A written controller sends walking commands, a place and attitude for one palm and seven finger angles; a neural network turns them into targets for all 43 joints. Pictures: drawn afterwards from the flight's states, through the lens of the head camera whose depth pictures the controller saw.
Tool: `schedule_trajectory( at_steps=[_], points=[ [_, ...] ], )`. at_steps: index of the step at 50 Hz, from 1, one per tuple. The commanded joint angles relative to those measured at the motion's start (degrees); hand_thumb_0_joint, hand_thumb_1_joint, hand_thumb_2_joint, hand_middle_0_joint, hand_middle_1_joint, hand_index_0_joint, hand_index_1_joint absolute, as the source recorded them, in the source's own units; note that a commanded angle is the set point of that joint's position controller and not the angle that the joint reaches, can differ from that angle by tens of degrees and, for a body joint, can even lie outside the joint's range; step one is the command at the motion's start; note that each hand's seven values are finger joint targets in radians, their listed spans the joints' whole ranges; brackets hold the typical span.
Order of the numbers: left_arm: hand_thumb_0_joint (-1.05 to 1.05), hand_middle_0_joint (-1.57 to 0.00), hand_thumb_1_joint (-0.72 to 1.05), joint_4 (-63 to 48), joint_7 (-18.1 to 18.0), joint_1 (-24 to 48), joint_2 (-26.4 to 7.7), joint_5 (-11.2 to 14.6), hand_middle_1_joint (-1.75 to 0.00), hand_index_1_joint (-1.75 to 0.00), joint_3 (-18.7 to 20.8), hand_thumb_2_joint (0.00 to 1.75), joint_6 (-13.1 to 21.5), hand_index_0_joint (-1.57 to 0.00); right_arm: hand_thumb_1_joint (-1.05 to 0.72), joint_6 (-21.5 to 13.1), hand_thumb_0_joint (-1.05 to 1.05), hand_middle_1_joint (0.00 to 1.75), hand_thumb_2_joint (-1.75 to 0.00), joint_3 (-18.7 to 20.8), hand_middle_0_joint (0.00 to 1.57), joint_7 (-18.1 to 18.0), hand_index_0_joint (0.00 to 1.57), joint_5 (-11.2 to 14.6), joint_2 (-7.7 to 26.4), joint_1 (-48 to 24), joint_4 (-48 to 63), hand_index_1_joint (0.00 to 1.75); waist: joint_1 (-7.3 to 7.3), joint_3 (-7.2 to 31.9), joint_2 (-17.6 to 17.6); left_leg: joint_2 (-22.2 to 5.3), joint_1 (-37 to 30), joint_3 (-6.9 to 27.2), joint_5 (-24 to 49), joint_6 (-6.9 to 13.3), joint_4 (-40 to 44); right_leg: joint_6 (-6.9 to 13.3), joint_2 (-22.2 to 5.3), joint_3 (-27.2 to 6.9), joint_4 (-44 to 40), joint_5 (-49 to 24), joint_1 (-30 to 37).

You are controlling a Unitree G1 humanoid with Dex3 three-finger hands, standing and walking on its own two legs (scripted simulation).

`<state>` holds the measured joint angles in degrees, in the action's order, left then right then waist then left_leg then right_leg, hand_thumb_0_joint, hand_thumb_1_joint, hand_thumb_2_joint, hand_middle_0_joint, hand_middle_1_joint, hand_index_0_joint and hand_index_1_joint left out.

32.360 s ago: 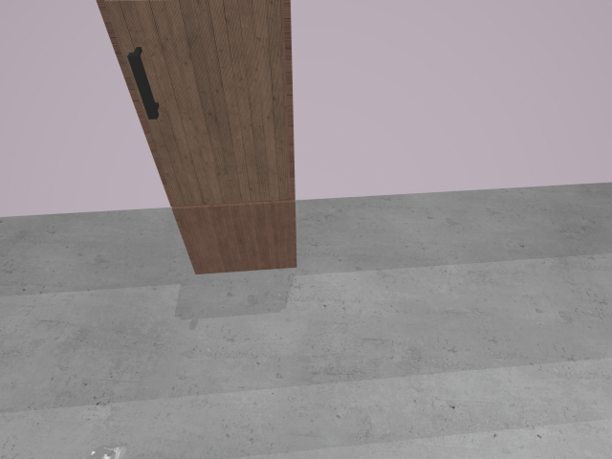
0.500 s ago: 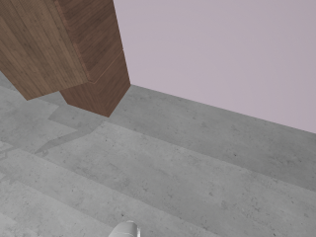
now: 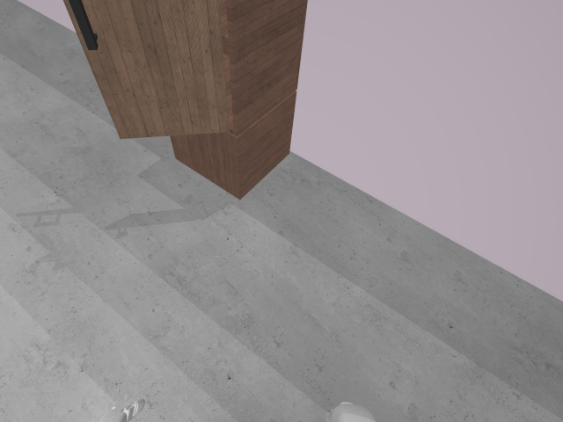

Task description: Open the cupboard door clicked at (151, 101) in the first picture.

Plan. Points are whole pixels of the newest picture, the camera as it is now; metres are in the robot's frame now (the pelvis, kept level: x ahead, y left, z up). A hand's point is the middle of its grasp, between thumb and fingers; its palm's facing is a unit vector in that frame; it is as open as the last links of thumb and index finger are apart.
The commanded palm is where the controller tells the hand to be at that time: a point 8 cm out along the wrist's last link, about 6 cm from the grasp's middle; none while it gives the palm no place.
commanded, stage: turn to face it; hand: left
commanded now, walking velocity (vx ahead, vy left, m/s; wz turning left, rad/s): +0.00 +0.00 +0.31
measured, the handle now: (82, 13) +0.95 +0.55 +0.06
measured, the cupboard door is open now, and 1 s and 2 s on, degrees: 46 46 46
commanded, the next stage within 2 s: take the last steps up to it in 0.28 s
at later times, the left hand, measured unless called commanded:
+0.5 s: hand out of the picture +0.03 +0.14 -0.16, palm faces +0.22 -0.94 -0.25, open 7.3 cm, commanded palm none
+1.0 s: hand out of the picture +0.06 +0.28 -0.18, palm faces +0.33 -0.93 -0.16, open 7.4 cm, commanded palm none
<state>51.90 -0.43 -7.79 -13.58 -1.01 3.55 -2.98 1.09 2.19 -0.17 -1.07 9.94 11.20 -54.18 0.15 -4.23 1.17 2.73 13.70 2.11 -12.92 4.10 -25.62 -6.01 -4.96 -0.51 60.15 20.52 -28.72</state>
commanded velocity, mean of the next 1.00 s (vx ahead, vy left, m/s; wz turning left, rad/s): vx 0.19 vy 0.07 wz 0.15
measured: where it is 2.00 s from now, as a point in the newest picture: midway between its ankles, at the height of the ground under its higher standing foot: (215, 335)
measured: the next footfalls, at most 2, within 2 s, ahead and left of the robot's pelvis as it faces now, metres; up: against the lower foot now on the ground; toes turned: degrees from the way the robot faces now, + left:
right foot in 0.20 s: +0.02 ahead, -0.15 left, +0.00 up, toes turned +1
left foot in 0.74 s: +0.06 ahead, +0.13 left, +0.00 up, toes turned +21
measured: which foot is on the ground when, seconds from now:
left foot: down 0.00-0.20, up 0.22-0.72, down 0.74-1.00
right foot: up 0.00-0.18, down 0.20-0.74, up 0.76-1.00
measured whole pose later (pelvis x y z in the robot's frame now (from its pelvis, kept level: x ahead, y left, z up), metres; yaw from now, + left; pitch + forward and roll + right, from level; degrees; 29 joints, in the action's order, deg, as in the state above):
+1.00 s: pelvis +0.08 +0.09 +0.00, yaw +15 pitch -1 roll +0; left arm 60.2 0.6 -13.6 -10.6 -1.4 3.2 -0.2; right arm -3.3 2.2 -1.4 -0.8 9.6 16.9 -59.5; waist -1.5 -2.9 2.0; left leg 4.7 3.3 -6.8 -14.5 6.4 -17.9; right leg -0.9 -6.0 2.6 66.5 13.8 -33.3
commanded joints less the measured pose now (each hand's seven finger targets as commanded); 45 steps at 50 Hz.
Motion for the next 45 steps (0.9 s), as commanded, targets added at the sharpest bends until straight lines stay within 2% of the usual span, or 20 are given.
schedule_trajectory(
  at_steps=[1,5,8,9,10,11,12,13,17,20,28,32,34,35,36,37,38,41,42,45],
  points=[
    [0.00,-0.20,0.90,-4.70,-0.52,2.20,-2.86,0.14,-0.30,-0.30,0.61,0.90,1.54,-0.20,-0.90,-0.72,0.00,0.30,-0.90,3.18,0.20,-1.06,0.20,-0.43,11.88,4.23,2.02,0.30,1.97,6.65,-9.82,-14.87,-7.77,14.39,27.11,6.40,4.65,0.36,1.52,1.00,-7.47,2.90,0.22],
    [0.00,-0.20,0.90,-4.17,-0.79,1.01,-2.21,0.58,-0.30,-0.30,0.41,0.90,1.96,-0.20,-0.90,-0.31,0.00,0.30,-0.90,3.28,0.20,-1.24,0.20,-0.56,11.73,3.93,1.67,0.30,1.35,7.39,-10.30,-14.75,-4.77,17.02,29.41,6.24,2.56,1.73,3.95,1.80,-17.88,4.03,8.29],
    [0.00,-0.20,0.90,-2.45,-1.18,-4.01,-2.81,0.79,-0.30,-0.30,0.67,0.90,3.08,-0.20,-0.90,-0.34,0.00,0.30,-0.90,3.20,0.20,-1.19,0.20,0.11,10.45,2.91,1.33,0.30,-1.23,9.77,-7.82,-11.57,-0.17,16.15,24.89,2.74,-2.16,2.59,3.63,1.99,-35.71,-9.08,21.25],
    [0.00,-0.20,0.90,-1.54,-1.49,-6.11,-5.17,0.48,-0.30,-0.30,1.09,0.90,3.77,-0.20,-0.90,-0.56,0.00,0.30,-0.90,2.96,0.20,-0.83,0.20,0.63,8.38,3.48,1.18,0.30,-1.80,11.11,-2.36,-8.46,7.12,12.88,14.25,-0.49,-6.07,3.96,-2.09,-3.01,-40.30,-16.00,31.07],
    [0.00,-0.20,0.90,-0.73,-2.00,-7.69,-9.31,-0.22,-0.30,-0.30,1.82,0.90,4.18,-0.20,-0.90,-0.75,0.00,0.30,-0.90,2.37,0.20,-0.54,0.20,1.02,5.02,3.64,1.83,0.30,-2.14,11.00,12.49,-0.01,17.52,2.72,-9.10,-4.87,-16.30,9.47,-15.57,-15.70,-40.09,-28.22,37.28],
    [0.00,-0.20,0.90,-0.87,-1.85,-8.22,-10.04,-0.14,-0.30,-0.30,1.38,0.90,4.10,-0.20,-0.90,0.07,0.00,0.30,-0.90,2.93,0.20,-0.72,0.20,0.66,6.80,3.03,2.13,0.30,-2.41,9.60,11.83,0.62,16.56,1.42,-23.60,-5.61,-27.85,15.31,-23.07,-17.40,-40.65,-34.92,29.13],
    [0.00,-0.20,0.90,-1.26,-2.09,-6.18,-7.86,0.12,-0.30,-0.30,0.92,0.90,3.92,-0.20,-0.90,0.71,0.00,0.30,-0.90,3.08,0.20,-0.55,0.20,0.15,6.67,2.81,1.47,0.30,-1.30,6.55,7.26,-0.75,16.73,2.52,-21.15,-5.75,-34.36,16.43,-20.54,-12.80,-40.44,-37.38,25.93],
    [0.00,-0.20,0.90,-1.37,-2.19,-3.68,-6.10,0.06,-0.30,-0.30,0.80,0.90,4.14,-0.20,-0.90,1.32,0.00,0.30,-0.90,3.06,0.20,-0.50,0.20,0.01,6.40,3.39,0.03,0.30,0.26,4.67,10.78,-1.75,18.74,2.22,-19.02,-6.25,-38.56,15.51,-16.83,-9.81,-39.85,-41.46,26.02],
    [0.00,-0.20,0.90,-0.54,-1.86,-4.81,-4.33,0.41,-0.30,-0.30,0.23,0.90,4.50,-0.20,-0.90,1.99,0.00,0.30,-0.90,2.81,0.20,0.10,0.20,0.43,5.43,2.17,-1.94,0.30,0.46,3.64,8.74,-2.99,18.10,0.02,-10.96,-7.47,-41.24,11.69,-11.32,-0.55,-38.89,-44.79,25.93],
    [0.00,-0.20,0.90,0.63,-1.83,-7.94,-4.15,0.05,-0.30,-0.30,0.50,0.90,4.90,-0.20,-0.90,1.91,0.00,0.30,-0.90,2.31,0.20,0.16,0.20,0.24,4.52,0.27,-2.26,0.30,-0.59,3.30,8.07,-3.50,17.28,-1.29,-11.02,-7.75,-35.59,12.16,-12.14,-0.40,-39.70,-41.27,27.00],
    [0.00,-0.20,0.90,5.01,-0.83,-14.99,-6.35,-0.81,-0.30,-0.30,1.70,0.90,5.89,-0.20,-0.90,0.54,0.00,0.30,-0.90,1.89,0.20,1.68,0.20,-0.01,4.87,-8.80,0.66,0.30,-4.07,-0.59,8.39,-5.47,20.30,-3.76,-11.53,-6.96,-24.93,14.01,-17.80,-4.22,-45.56,-16.85,29.51],
    [0.00,-0.20,0.90,6.68,-0.38,-15.33,-7.30,-1.14,-0.30,-0.30,1.99,0.90,5.89,-0.20,-0.90,-0.52,0.00,0.30,-0.90,1.32,0.20,2.34,0.20,0.26,3.95,-10.39,1.87,0.30,-3.99,-0.58,9.19,-4.09,11.93,-6.77,-11.53,-5.62,-14.00,13.07,-18.01,-1.65,-43.81,-14.99,25.13],
    [0.00,-0.20,0.90,6.65,-0.13,-13.14,-7.85,-0.84,-0.30,-0.30,2.05,0.90,5.75,-0.20,-0.90,-1.28,0.00,0.30,-0.90,1.02,0.20,2.12,0.20,0.12,4.12,-5.00,0.46,0.30,-1.02,1.11,8.19,-1.23,0.59,-10.19,-6.41,-4.77,-5.01,10.61,-14.90,3.19,-39.30,-16.74,20.11],
    [0.00,-0.20,0.90,6.62,0.05,-10.95,-7.96,-0.53,-0.30,-0.30,2.01,0.90,5.67,-0.20,-0.90,-1.81,0.00,0.30,-0.90,1.42,0.20,1.68,0.20,0.04,5.72,1.20,-1.42,0.30,2.45,3.28,5.57,-0.11,-9.65,-11.49,-2.89,-4.21,0.49,8.92,-12.62,6.46,-32.84,-17.94,15.17],
    [0.00,-0.20,0.90,5.78,0.51,-10.96,-5.23,-0.10,-0.30,-0.30,1.34,0.90,5.51,-0.20,-0.90,-2.33,0.00,0.30,-0.90,2.48,0.20,0.96,0.20,-0.17,10.16,8.15,-3.40,0.30,5.38,7.57,-4.93,-6.35,-21.74,-4.07,-3.62,-1.65,2.49,6.56,-8.01,10.85,-19.16,-13.68,7.23],
    [0.00,-0.20,0.90,3.38,0.94,-9.40,-1.61,0.19,-0.30,-0.30,0.26,0.90,5.57,-0.20,-0.90,-2.57,0.00,0.30,-0.90,4.15,0.20,0.39,0.20,-0.60,15.79,15.02,-4.25,0.30,7.74,10.51,-20.53,-21.12,-27.78,17.89,-0.85,4.39,6.91,3.61,-0.12,12.57,-1.86,13.02,-6.49],
    [0.00,-0.20,0.90,1.72,0.26,-4.42,-1.32,-0.14,-0.30,-0.30,0.06,0.90,5.02,-0.20,-0.90,-1.78,0.00,0.30,-0.90,4.13,0.20,-0.62,0.20,-0.43,17.09,17.06,-5.01,0.30,8.59,7.84,-16.94,-24.44,-23.02,19.48,2.62,8.16,10.44,5.16,-0.47,5.60,7.02,15.62,-10.58],
    [0.00,-0.20,0.90,4.63,0.68,-5.30,-0.95,-0.65,-0.30,-0.30,0.23,0.90,4.27,-0.20,-0.90,-2.71,0.00,0.30,-0.90,1.73,0.20,-1.13,0.20,-0.20,9.90,6.72,-2.08,0.30,2.44,-1.70,-7.73,-19.60,-8.32,12.36,0.26,6.50,14.44,6.05,-4.22,1.22,11.54,2.27,-9.31],
    [0.00,-0.20,0.90,5.97,1.01,-7.91,-0.92,-0.78,-0.30,-0.30,0.07,0.90,4.06,-0.20,-0.90,-3.37,0.00,0.30,-0.90,1.14,0.20,-1.09,0.20,-0.11,8.57,5.77,-1.84,0.30,0.82,-1.90,-5.61,-18.20,-6.74,9.25,1.45,5.41,15.57,5.80,-4.31,1.44,11.09,-0.85,-7.53],
    [0.00,-0.20,0.90,7.09,0.91,-10.43,0.34,-0.63,-0.30,-0.30,0.00,0.90,3.66,-0.20,-0.90,-4.70,0.00,0.30,-0.90,0.60,0.20,-1.18,0.20,0.19,6.74,8.47,-3.40,0.30,-0.72,-1.06,-5.33,-15.32,-9.09,3.23,16.46,3.79,15.49,5.09,-2.75,2.09,8.86,-5.97,-7.49]
  ],
)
